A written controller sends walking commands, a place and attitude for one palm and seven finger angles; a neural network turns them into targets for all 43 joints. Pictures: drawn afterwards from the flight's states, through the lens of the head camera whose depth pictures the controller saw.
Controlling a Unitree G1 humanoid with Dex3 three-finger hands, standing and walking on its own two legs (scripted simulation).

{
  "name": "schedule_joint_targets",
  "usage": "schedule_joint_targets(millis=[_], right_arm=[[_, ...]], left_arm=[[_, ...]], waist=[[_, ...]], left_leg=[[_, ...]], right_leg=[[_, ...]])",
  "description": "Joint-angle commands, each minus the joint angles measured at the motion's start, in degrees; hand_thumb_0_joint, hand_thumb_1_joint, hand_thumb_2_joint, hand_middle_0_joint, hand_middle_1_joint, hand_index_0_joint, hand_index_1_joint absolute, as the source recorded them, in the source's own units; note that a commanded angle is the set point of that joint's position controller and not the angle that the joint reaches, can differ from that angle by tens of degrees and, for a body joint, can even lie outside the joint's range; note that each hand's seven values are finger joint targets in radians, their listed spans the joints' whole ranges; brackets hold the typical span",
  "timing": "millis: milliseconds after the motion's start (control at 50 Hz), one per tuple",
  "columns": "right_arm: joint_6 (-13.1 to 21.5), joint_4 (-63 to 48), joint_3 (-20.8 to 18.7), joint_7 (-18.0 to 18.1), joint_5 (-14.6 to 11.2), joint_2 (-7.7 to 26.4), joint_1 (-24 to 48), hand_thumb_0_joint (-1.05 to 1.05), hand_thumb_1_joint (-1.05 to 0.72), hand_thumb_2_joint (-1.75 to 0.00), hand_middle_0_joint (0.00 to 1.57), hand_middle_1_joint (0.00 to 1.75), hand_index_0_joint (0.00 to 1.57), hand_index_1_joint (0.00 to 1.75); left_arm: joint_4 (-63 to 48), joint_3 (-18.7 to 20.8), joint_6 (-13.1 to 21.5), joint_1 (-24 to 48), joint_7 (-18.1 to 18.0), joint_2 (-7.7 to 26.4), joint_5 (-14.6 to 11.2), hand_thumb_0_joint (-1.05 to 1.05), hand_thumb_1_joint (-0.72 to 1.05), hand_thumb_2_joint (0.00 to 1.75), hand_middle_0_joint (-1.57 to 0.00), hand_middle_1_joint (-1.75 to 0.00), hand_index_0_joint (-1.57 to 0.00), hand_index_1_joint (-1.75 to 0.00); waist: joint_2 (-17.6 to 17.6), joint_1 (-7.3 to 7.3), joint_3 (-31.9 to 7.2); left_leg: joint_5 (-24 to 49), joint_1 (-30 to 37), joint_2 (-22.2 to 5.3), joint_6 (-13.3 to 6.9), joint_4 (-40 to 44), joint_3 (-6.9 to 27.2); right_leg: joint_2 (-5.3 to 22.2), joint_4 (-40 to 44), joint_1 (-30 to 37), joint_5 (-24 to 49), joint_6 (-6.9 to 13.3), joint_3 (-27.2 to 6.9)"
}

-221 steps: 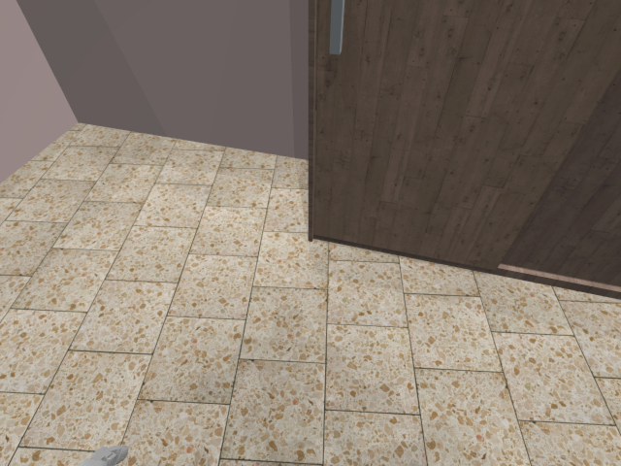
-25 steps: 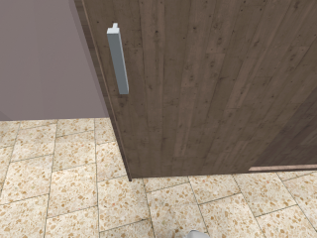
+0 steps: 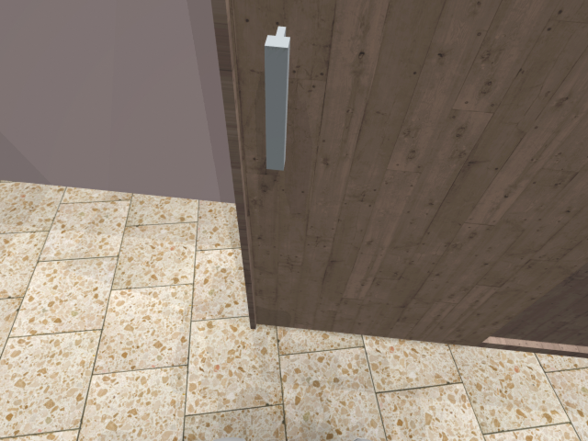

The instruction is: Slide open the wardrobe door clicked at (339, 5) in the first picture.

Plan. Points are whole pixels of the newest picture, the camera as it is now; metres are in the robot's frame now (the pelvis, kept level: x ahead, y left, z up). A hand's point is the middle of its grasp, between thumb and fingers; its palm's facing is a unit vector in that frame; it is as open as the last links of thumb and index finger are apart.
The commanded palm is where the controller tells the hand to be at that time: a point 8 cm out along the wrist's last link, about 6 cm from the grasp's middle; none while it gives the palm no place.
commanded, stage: come to a stop and stand still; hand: left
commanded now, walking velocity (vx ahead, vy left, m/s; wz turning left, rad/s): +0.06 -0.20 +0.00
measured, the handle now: (278, 103) +0.52 +0.07 +0.18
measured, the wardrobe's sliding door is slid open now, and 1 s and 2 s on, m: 0.00 0.00 0.00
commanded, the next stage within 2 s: look again from close up in 1.26 s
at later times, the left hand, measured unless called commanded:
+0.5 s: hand out of the picture -0.03 +0.15 -0.15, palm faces +0.00 -0.98 -0.22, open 7.4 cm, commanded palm none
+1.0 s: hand out of the picture -0.07 +0.17 -0.17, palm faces +0.08 -0.98 -0.17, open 7.4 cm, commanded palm none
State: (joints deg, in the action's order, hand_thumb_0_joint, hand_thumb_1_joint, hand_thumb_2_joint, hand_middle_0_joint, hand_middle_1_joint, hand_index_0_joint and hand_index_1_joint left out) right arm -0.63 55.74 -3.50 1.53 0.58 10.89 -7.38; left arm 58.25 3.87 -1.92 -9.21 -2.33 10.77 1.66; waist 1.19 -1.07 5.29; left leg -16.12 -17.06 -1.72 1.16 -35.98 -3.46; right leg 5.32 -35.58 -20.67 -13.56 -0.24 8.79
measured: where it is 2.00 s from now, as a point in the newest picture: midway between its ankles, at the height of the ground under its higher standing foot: outside the picture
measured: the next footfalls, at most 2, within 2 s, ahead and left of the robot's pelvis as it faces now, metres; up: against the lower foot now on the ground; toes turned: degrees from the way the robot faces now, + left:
right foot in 0.46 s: -0.02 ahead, -0.12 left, +0.00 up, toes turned -7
left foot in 0.92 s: +0.03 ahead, +0.13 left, +0.00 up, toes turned +5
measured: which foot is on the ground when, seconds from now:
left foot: down 0.00-0.46, up 0.48-0.90, down 0.92-1.00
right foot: up 0.00-0.44, down 0.46-1.00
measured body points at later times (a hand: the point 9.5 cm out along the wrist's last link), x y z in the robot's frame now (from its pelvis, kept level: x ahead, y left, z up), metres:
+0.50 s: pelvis -0.05 -0.03 +0.02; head -0.05 -0.04 +0.47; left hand -0.03 +0.20 -0.13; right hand -0.08 -0.26 -0.15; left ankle +0.02 +0.10 -0.72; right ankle -0.08 -0.14 -0.73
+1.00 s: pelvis -0.01 +0.01 +0.01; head +0.01 +0.02 +0.46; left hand -0.07 +0.22 -0.16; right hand +0.05 -0.22 -0.14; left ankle -0.01 +0.12 -0.72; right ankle -0.08 -0.14 -0.72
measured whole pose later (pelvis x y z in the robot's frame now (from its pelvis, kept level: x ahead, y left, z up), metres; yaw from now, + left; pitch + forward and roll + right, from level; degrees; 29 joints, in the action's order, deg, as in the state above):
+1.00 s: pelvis -0.01 +0.01 +0.01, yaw -2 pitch +0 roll +1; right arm 0.9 60.8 -1.5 1.7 0.5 8.4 -10.0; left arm 65.7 1.9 -0.6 -20.2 -2.7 7.8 1.3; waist 2.8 -3.3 3.2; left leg -16.4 -14.1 -1.3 -0.7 -30.8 -6.2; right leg 5.8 -31.7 -9.0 -22.2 -2.4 2.4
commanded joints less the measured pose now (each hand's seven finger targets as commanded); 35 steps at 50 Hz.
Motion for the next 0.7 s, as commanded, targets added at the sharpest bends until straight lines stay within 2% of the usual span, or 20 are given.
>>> schedule_joint_targets(millis=[0, 40, 60, 100, 160, 200, 260, 300, 360, 400, 420, 440, 460, 480, 500, 540, 560, 600, 660, 680], right_arm=[[0.5, -2.4, -0.9, 0.4, 1.3, 9.3, -4.4, 0.00, -0.90, -0.90, 0.20, 0.30, 0.20, 0.30], [0.8, -2.3, 0.0, 1.2, 1.3, 7.5, -1.1, 0.00, -0.90, -0.90, 0.20, 0.30, 0.20, 0.30], [1.0, -2.2, 0.3, 1.3, 1.1, 6.9, -1.3, 0.00, -0.90, -0.90, 0.20, 0.30, 0.20, 0.30], [1.2, -1.1, 0.1, 1.5, 0.9, 7.1, -3.6, 0.00, -0.90, -0.90, 0.20, 0.30, 0.20, 0.30], [1.3, 0.3, -0.5, 1.7, 0.7, 6.8, -7.1, 0.00, -0.90, -0.90, 0.20, 0.30, 0.20, 0.30], [1.2, 1.4, -0.7, 1.7, 0.8, 7.5, -9.7, 0.00, -0.90, -0.90, 0.20, 0.30, 0.20, 0.30], [1.0, 2.4, -1.0, 1.5, 0.9, 7.6, -10.6, 0.00, -0.90, -0.90, 0.20, 0.30, 0.20, 0.30], [0.8, 3.0, -1.1, 1.2, 1.1, 8.1, -10.5, 0.00, -0.90, -0.90, 0.20, 0.30, 0.20, 0.30], [0.5, 3.8, -1.2, 0.6, 1.2, 8.0, -10.0, 0.00, -0.90, -0.90, 0.20, 0.30, 0.20, 0.30], [0.2, 4.5, -1.1, 0.2, 0.8, 7.0, -9.1, 0.00, -0.90, -0.90, 0.20, 0.30, 0.20, 0.30], [0.0, 4.7, -0.6, 0.0, 0.4, 4.4, -9.4, 0.00, -0.90, -0.90, 0.20, 0.30, 0.20, 0.30], [0.0, 3.8, 0.4, -0.2, -0.1, 0.7, -8.6, 0.00, -0.90, -0.90, 0.20, 0.30, 0.20, 0.30], [-0.4, 2.2, 0.4, -0.8, 0.3, 1.4, -5.5, 0.00, -0.90, -0.90, 0.20, 0.30, 0.20, 0.30], [-0.6, 2.4, -0.1, -1.2, 0.7, 2.6, -5.7, 0.00, -0.90, -0.90, 0.20, 0.30, 0.20, 0.30], [-0.9, 3.6, -0.2, -1.3, 0.9, 2.2, -7.0, 0.00, -0.90, -0.90, 0.20, 0.30, 0.20, 0.30], [-0.8, 5.9, -0.2, -1.7, 1.0, 1.9, -11.6, 0.00, -0.90, -0.90, 0.20, 0.30, 0.20, 0.30], [-0.7, 6.2, -0.3, -1.9, 0.9, 1.9, -12.6, 0.00, -0.90, -0.90, 0.20, 0.30, 0.20, 0.30], [-0.5, 5.9, -0.3, -2.0, 0.9, 2.0, -12.9, 0.00, -0.90, -0.90, 0.20, 0.30, 0.20, 0.30], [-0.5, 4.4, -0.4, -1.8, 0.9, 2.7, -10.5, 0.00, -0.90, -0.90, 0.20, 0.30, 0.20, 0.30], [-0.6, 3.8, -0.3, -1.7, 0.9, 2.6, -10.0, 0.00, -0.90, -0.90, 0.20, 0.30, 0.20, 0.30]], left_arm=[[-4.1, 0.5, -0.5, -2.6, 0.3, 3.7, -0.6, 0.00, 0.90, 0.90, -0.20, -0.30, -0.20, -0.30], [-1.5, 1.0, -0.9, -5.1, 1.0, 4.3, -0.1, 0.00, 0.90, 0.90, -0.20, -0.30, -0.20, -0.30], [-0.6, 0.9, -0.6, -6.5, 1.4, 4.7, 0.0, 0.00, 0.90, 0.90, -0.20, -0.30, -0.20, -0.30], [0.5, 0.9, -0.4, -7.9, 1.7, 4.7, -0.1, 0.00, 0.90, 0.90, -0.20, -0.30, -0.20, -0.30], [0.4, 0.8, -0.5, -7.4, 1.8, 4.6, 0.0, 0.00, 0.90, 0.90, -0.20, -0.30, -0.20, -0.30], [0.1, 0.5, -0.6, -6.8, 1.9, 3.8, -0.1, 0.00, 0.90, 0.90, -0.20, -0.30, -0.20, -0.30], [0.1, 0.1, -0.7, -6.0, 2.0, 3.0, -0.2, 0.00, 0.90, 0.90, -0.20, -0.30, -0.20, -0.30], [0.7, -0.4, -0.7, -6.6, 2.0, 2.0, -0.4, 0.00, 0.90, 0.90, -0.20, -0.30, -0.20, -0.30], [2.3, -1.1, 0.1, -9.9, 1.9, 0.9, -0.7, 0.00, 0.90, 0.90, -0.20, -0.30, -0.20, -0.30], [4.9, -1.1, 0.8, -15.9, 1.6, 1.0, -0.7, 0.00, 0.90, 0.90, -0.20, -0.30, -0.20, -0.30], [5.5, -0.8, 1.3, -17.3, 1.2, 3.1, -0.3, 0.00, 0.90, 0.90, -0.20, -0.30, -0.20, -0.30], [5.2, -0.3, 1.7, -17.3, 0.8, 6.8, 0.1, 0.00, 0.90, 0.90, -0.20, -0.30, -0.20, -0.30], [3.3, 0.0, 1.6, -14.2, 0.5, 9.3, -0.3, 0.00, 0.90, 0.90, -0.20, -0.30, -0.20, -0.30], [1.9, -0.2, 1.9, -10.9, 0.4, 8.9, -0.3, 0.00, 0.90, 0.90, -0.20, -0.30, -0.20, -0.30], [1.9, -0.2, 2.7, -9.1, 0.4, 8.0, -0.4, 0.00, 0.90, 0.90, -0.20, -0.30, -0.20, -0.30], [2.0, -0.7, 3.3, -8.8, 0.4, 5.3, -0.7, 0.00, 0.90, 0.90, -0.20, -0.30, -0.20, -0.30], [2.1, -0.8, 3.5, -9.5, 0.4, 4.9, -0.7, 0.00, 0.90, 0.90, -0.20, -0.30, -0.20, -0.30], [2.4, -0.7, 3.9, -11.7, 0.4, 4.5, -0.6, 0.00, 0.90, 0.90, -0.20, -0.30, -0.20, -0.30], [3.2, -0.5, 4.1, -15.1, 0.1, 4.0, -0.6, 0.00, 0.90, 0.90, -0.20, -0.30, -0.20, -0.30], [3.1, -0.3, 4.0, -15.3, 0.0, 4.2, -0.5, 0.00, 0.90, 0.90, -0.20, -0.30, -0.20, -0.30]], waist=[[-13.5, 1.58, -4.8], [-11.3, -0.19, -1.8], [-8.8, -0.36, -2.6], [-6.8, 0.57, -4.5], [-7.0, 2.07, -4.2], [-7.8, 3.13, -5.8], [-10.5, 3.81, -4.9], [-11.7, 3.84, -5.4], [-12.1, 2.47, -4.5], [-9.0, -0.28, -5.6], [-3.0, -0.74, -4.7], [9.5, -1.20, -2.1], [12.2, -1.84, 3.2], [8.7, -0.69, 4.3], [11.8, -0.11, 6.8], [8.2, 1.33, 7.2], [6.2, 1.27, 6.2], [6.8, 0.42, 4.9], [6.9, -1.35, 2.6], [7.9, -1.24, 2.1]], left_leg=[[7.8, -3.8, -20.8, -10.2, 25.0, 20.7], [1.8, -2.4, -15.7, -7.5, 25.2, 16.3], [3.6, 0.7, -15.0, -7.2, 24.2, 15.0], [6.8, 6.8, -14.7, -7.0, 23.8, 12.7], [8.8, 10.6, -15.4, -8.0, 23.7, 12.1], [10.8, 13.5, -16.1, -8.5, 23.4, 13.1], [7.5, 12.3, -16.0, -8.9, 24.0, 13.6], [1.1, 10.2, -15.2, -8.6, 25.0, 13.7], [-5.5, 5.3, -12.8, -7.3, 25.4, 13.1], [-11.0, 0.3, -8.9, -3.7, 22.9, 8.2], [-12.6, -5.2, -5.2, -1.3, 17.4, 4.5], [-11.4, -11.2, 0.0, 0.7, 6.4, -0.5], [-11.7, -12.3, -0.7, 0.5, 0.7, 0.0], [-9.2, -10.1, -1.7, 0.1, -3.2, 1.6], [-5.5, -10.1, -1.8, 0.0, -5.6, 2.5], [-0.5, -10.1, -1.8, 0.2, -10.2, 1.9], [0.3, -11.0, -1.4, 0.5, -11.7, 1.4], [1.8, -13.4, -1.7, 1.3, -13.8, 1.3], [1.1, -16.2, -2.2, 2.0, -15.1, 1.5], [0.3, -16.3, -2.7, 2.2, -14.8, 1.8]], right_leg=[[-2.0, -16.7, -0.5, -16.7, -0.9, -10.2], [-3.1, -21.1, -3.5, -10.7, -1.0, -12.0], [-3.2, -21.8, -5.3, -9.0, -1.3, -12.0], [-3.2, -22.5, -7.1, -6.9, -2.3, -11.9], [-2.7, -20.4, -8.2, -7.3, -2.8, -11.3], [-2.5, -17.3, -7.2, -9.3, -2.9, -10.6], [-2.2, -11.7, -4.4, -11.9, -2.5, -9.2], [-2.6, -7.0, -0.5, -13.2, -2.0, -8.0], [-4.3, 3.5, 6.7, -11.7, -0.6, -5.3], [-4.6, 15.9, 16.9, -3.5, -0.2, -3.4], [-0.3, 20.1, 20.5, -6.6, 0.9, -8.2], [9.7, 27.9, 18.3, -20.2, 4.4, -22.0], [16.0, 33.6, 8.8, -29.3, 7.0, -27.9], [16.4, 34.2, 3.1, -30.3, 7.5, -27.6], [14.0, 33.8, 1.2, -26.7, 6.6, -26.5], [11.1, 31.0, 3.4, -15.8, 5.9, -19.8], [10.6, 29.7, 5.7, -11.1, 5.7, -18.2], [10.4, 27.5, 10.2, -3.8, 5.1, -15.7], [12.3, 25.1, 15.6, 4.6, 6.4, -16.3], [12.8, 24.2, 16.3, 6.3, 7.0, -16.7]])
